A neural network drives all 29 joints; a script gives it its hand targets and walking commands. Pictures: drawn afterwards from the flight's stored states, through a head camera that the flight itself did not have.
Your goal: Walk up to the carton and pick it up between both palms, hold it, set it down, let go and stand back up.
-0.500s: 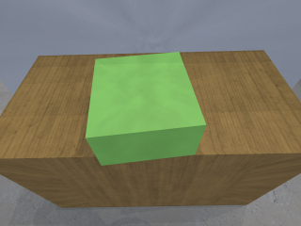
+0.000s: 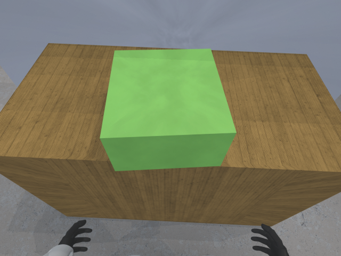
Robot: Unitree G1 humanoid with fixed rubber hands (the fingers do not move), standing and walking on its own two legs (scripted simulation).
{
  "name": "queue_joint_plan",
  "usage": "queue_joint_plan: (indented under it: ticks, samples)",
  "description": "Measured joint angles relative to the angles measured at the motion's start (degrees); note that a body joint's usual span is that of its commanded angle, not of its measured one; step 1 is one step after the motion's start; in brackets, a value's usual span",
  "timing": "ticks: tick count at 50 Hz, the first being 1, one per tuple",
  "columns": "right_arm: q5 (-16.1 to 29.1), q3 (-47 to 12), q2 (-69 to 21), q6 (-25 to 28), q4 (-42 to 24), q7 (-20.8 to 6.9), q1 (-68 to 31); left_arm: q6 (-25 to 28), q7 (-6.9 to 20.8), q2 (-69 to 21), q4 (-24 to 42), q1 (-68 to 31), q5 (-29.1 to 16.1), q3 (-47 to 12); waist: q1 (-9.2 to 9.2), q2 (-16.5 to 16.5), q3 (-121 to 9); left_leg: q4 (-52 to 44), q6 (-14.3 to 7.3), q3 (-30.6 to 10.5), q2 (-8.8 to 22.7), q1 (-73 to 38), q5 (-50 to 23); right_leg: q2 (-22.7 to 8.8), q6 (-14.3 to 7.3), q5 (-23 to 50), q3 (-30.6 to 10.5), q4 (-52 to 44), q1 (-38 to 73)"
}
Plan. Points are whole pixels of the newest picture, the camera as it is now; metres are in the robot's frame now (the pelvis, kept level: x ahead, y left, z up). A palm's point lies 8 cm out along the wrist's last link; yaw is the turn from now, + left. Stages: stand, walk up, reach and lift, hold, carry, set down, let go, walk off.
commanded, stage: reach and lift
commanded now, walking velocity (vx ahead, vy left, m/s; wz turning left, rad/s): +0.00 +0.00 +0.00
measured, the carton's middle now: (165, 106) +0.50 +0.03 +0.02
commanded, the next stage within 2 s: none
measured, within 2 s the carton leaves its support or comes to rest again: neither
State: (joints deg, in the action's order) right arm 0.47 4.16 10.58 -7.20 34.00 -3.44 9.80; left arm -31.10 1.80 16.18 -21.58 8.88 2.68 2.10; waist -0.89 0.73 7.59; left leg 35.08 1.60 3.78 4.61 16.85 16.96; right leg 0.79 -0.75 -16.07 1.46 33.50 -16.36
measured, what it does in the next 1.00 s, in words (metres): stands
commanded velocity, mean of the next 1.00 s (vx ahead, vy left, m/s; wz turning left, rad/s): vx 0.00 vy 0.00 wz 0.00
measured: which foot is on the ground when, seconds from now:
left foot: down 0.00-1.00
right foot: down 0.00-1.00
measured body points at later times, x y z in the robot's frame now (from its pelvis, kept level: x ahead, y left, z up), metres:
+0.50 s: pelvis +0.02 +0.01 +0.02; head +0.04 +0.02 +0.47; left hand +0.19 +0.25 -0.06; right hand +0.17 -0.23 -0.05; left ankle +0.02 +0.13 -0.73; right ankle +0.02 -0.11 -0.73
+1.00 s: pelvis +0.03 +0.01 +0.02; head +0.05 +0.01 +0.47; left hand +0.20 +0.25 -0.01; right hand +0.21 -0.23 -0.01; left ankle +0.02 +0.13 -0.73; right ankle +0.02 -0.11 -0.73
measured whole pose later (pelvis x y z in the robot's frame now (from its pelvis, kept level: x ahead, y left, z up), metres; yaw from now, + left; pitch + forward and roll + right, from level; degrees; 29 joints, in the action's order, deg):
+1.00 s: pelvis +0.03 +0.01 +0.02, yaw -1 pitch -2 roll +0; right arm 9.4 3.6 12.9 6.1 15.9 -2.9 20.6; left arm -0.3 -2.2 14.8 -12.8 19.1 -9.2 -0.9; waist 2.0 -0.1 3.0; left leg 17.4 0.7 4.6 2.3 5.0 10.7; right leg -0.3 0.3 -9.7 0.0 16.2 -5.0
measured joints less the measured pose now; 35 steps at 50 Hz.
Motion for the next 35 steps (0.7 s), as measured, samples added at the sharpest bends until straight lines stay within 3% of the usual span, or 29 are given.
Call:
queue_joint_plan:
  ticks: [11, 26, 35]
  samples:
    - [-0.06, -0.65, -0.34, 3.58, -3.82, 0.65, 3.45, 7.47, -1.01, -1.35, -0.2, -0.19, -3.94, -0.2, -1.11, -1.45, -2.03, -10.41, -0.57, 1.53, -1.23, -8.15, -3.96, -0.73, 0.72, 3.82, -1.19, -9.4, 7.27]
    - [3.74, -0.22, 1.26, 7.72, -9.57, -0.55, 7.94, 18.38, -3.57, -3.29, 3.03, 5.24, -5.76, -0.64, 1.71, 0.29, -2.58, -16.31, -1.0, 2.03, -2.02, -11.68, -6.05, -1.12, 1.18, 6.23, -1.8, -15.51, 10.73]
    - [5.29, -0.32, 1.23, 11.05, -11.81, -0.48, 10.07, 23.37, -3.7, -3.02, 5.96, 9.25, -8.1, -1.86, 1.75, -1.15, -4.15, -17.47, -1.24, 1.81, -2.42, -12.68, -5.85, -1.37, 1.49, 6.34, -1.81, -17.25, 12.05]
